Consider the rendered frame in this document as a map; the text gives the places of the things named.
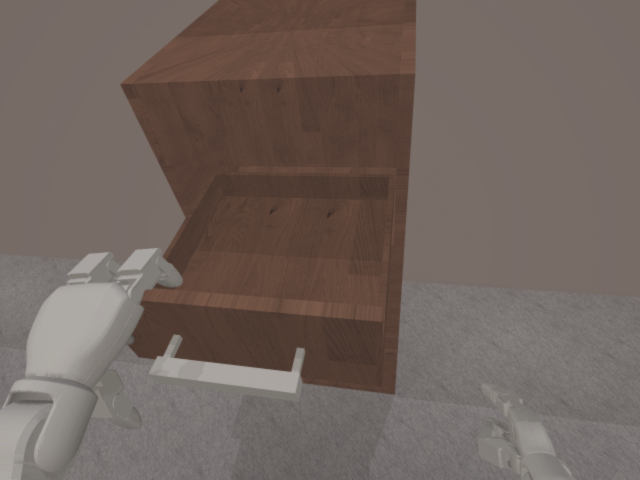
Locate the robot right hand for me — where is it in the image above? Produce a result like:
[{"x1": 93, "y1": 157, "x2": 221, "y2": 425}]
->
[{"x1": 477, "y1": 382, "x2": 556, "y2": 476}]

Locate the cabinet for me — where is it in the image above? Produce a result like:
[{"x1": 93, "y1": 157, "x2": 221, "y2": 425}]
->
[{"x1": 120, "y1": 0, "x2": 416, "y2": 395}]

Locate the robot left forearm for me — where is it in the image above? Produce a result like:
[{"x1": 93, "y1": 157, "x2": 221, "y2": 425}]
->
[{"x1": 0, "y1": 376, "x2": 98, "y2": 480}]

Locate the drawer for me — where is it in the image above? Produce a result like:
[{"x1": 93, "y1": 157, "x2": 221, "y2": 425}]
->
[{"x1": 128, "y1": 172, "x2": 395, "y2": 387}]

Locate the handle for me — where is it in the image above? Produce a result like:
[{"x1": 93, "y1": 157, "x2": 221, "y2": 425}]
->
[{"x1": 149, "y1": 335, "x2": 305, "y2": 402}]

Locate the robot left hand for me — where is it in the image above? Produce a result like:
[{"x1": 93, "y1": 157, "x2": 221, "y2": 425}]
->
[{"x1": 25, "y1": 248, "x2": 183, "y2": 429}]

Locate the robot right forearm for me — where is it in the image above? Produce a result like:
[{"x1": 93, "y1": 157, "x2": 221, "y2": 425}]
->
[{"x1": 519, "y1": 453, "x2": 577, "y2": 480}]

